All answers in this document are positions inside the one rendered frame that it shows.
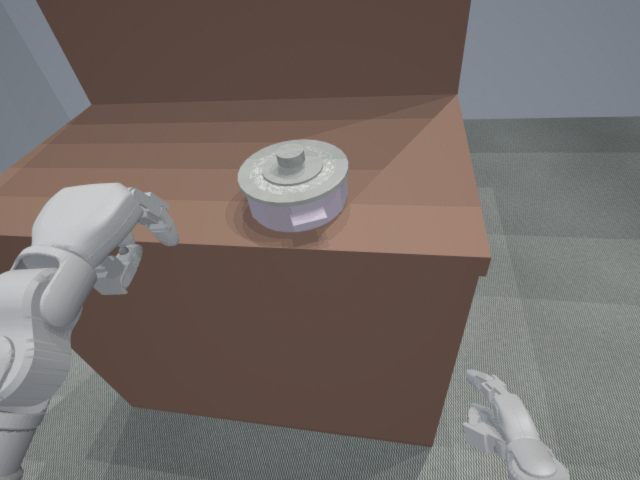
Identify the right robot forearm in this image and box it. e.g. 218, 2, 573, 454
505, 438, 570, 480

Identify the right robot hand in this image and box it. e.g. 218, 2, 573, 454
463, 369, 540, 461

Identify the left robot forearm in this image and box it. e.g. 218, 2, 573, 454
0, 245, 97, 480

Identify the knob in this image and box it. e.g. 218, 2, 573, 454
276, 143, 305, 168

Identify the lid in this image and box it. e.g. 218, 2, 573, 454
238, 139, 349, 207

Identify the left robot hand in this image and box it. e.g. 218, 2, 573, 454
31, 183, 179, 295

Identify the pot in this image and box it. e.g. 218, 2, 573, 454
247, 177, 348, 232

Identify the table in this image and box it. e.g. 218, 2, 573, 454
0, 0, 491, 447

